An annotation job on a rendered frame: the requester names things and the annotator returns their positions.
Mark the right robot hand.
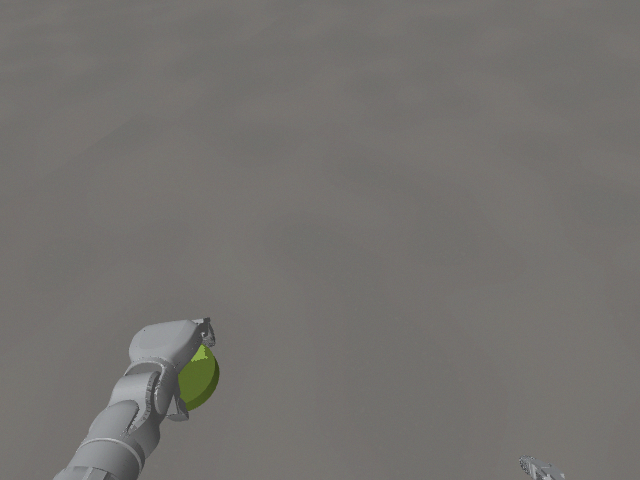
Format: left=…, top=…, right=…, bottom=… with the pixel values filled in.
left=519, top=455, right=565, bottom=480

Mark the left robot hand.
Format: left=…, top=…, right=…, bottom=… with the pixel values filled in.
left=129, top=317, right=215, bottom=422

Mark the left robot arm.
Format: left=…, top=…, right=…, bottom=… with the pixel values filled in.
left=53, top=357, right=178, bottom=480

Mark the tin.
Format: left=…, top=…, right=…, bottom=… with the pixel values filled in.
left=178, top=343, right=220, bottom=411

